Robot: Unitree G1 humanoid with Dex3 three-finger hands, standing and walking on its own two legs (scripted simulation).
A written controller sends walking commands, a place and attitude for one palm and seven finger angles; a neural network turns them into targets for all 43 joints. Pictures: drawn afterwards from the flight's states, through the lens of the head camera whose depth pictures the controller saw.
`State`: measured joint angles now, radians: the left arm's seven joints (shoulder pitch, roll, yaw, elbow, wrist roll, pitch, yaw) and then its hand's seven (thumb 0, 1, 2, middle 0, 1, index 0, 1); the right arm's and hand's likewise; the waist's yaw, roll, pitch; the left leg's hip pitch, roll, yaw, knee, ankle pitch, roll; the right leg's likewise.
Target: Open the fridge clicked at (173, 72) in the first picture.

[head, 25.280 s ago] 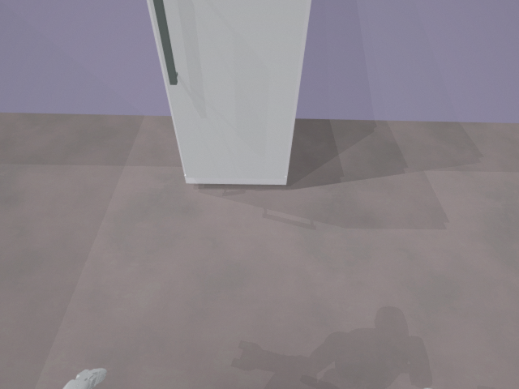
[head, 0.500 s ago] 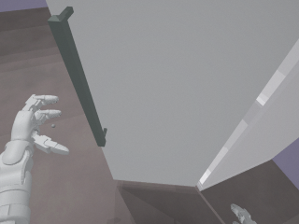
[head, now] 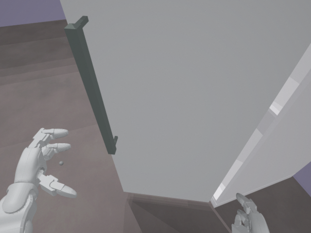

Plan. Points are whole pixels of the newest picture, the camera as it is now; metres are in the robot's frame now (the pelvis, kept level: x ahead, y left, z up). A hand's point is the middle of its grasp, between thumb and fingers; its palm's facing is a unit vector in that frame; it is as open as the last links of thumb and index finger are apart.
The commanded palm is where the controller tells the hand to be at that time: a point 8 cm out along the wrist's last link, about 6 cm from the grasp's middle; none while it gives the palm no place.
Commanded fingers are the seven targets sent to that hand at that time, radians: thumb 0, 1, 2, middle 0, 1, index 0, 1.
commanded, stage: slip the hand off the handle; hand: left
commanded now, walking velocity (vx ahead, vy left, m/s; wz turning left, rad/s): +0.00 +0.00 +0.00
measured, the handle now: (101, 102) +0.42 +0.19 +0.12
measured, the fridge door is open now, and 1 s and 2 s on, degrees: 64 64 64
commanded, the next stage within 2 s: draw the hand back to the body in 0.22 s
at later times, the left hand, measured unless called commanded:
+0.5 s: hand (48, 164) +0.23 +0.26 +0.10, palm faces +0.23 -0.97 +0.04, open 14.7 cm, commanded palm +0.19 +0.30 +0.10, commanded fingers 0.00 -0.55 0.20 -0.25 -1.15 -0.25 -1.15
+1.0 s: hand (34, 168) +0.21 +0.26 +0.13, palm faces +0.37 -0.88 -0.29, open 13.9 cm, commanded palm +0.16 +0.30 +0.15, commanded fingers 0.00 -0.04 0.44 -0.23 -0.85 -0.23 -0.85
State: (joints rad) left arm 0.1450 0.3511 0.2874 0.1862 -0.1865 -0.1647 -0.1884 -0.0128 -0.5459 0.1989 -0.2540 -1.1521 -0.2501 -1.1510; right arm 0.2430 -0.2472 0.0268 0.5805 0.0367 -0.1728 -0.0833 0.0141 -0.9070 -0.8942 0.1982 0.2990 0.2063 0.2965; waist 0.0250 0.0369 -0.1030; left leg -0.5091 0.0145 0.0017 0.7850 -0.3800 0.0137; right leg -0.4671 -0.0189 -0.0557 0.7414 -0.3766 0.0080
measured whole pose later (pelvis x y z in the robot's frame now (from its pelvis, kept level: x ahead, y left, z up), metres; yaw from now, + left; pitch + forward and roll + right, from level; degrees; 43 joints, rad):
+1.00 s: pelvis +0.00 +0.00 +0.01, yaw +1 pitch +0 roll -1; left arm 0.36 0.34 0.29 -0.23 -0.15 -0.03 0.02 -0.01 -0.36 0.29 -0.25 -1.04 -0.24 -1.04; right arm 0.22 -0.23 0.05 0.61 0.02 -0.25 -0.11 0.02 -0.91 -0.89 0.20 0.30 0.21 0.30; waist 0.06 0.05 -0.05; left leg -0.34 0.00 -0.01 0.67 -0.34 0.02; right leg -0.29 -0.03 -0.06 0.62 -0.34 0.01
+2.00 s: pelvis +0.02 -0.01 +0.03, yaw +0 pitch -5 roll +0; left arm 0.42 0.35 0.36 -0.36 -0.08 -0.05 0.10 0.01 0.89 0.90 -0.21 -0.31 -0.21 -0.30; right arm 0.20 -0.22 0.02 0.65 -0.01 -0.12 -0.09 0.01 -0.91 -0.89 0.20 0.30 0.21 0.30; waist 0.09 0.05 0.01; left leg -0.09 0.01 0.01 0.43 -0.25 0.01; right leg -0.06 -0.02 -0.05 0.40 -0.26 0.01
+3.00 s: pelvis -0.11 +0.03 +0.03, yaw +1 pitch +3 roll -5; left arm 0.52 0.44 0.50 -0.56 -0.04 -0.26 0.15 0.01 0.89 0.90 -0.21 -0.30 -0.21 -0.30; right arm 0.24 -0.17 -0.01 0.62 -0.02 -0.14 -0.05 0.01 -0.91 -0.89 0.20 0.30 0.21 0.30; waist 0.01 0.01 -0.02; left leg -0.47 0.02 -0.03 0.44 -0.03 0.06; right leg -0.24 0.08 -0.02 0.79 -0.49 0.00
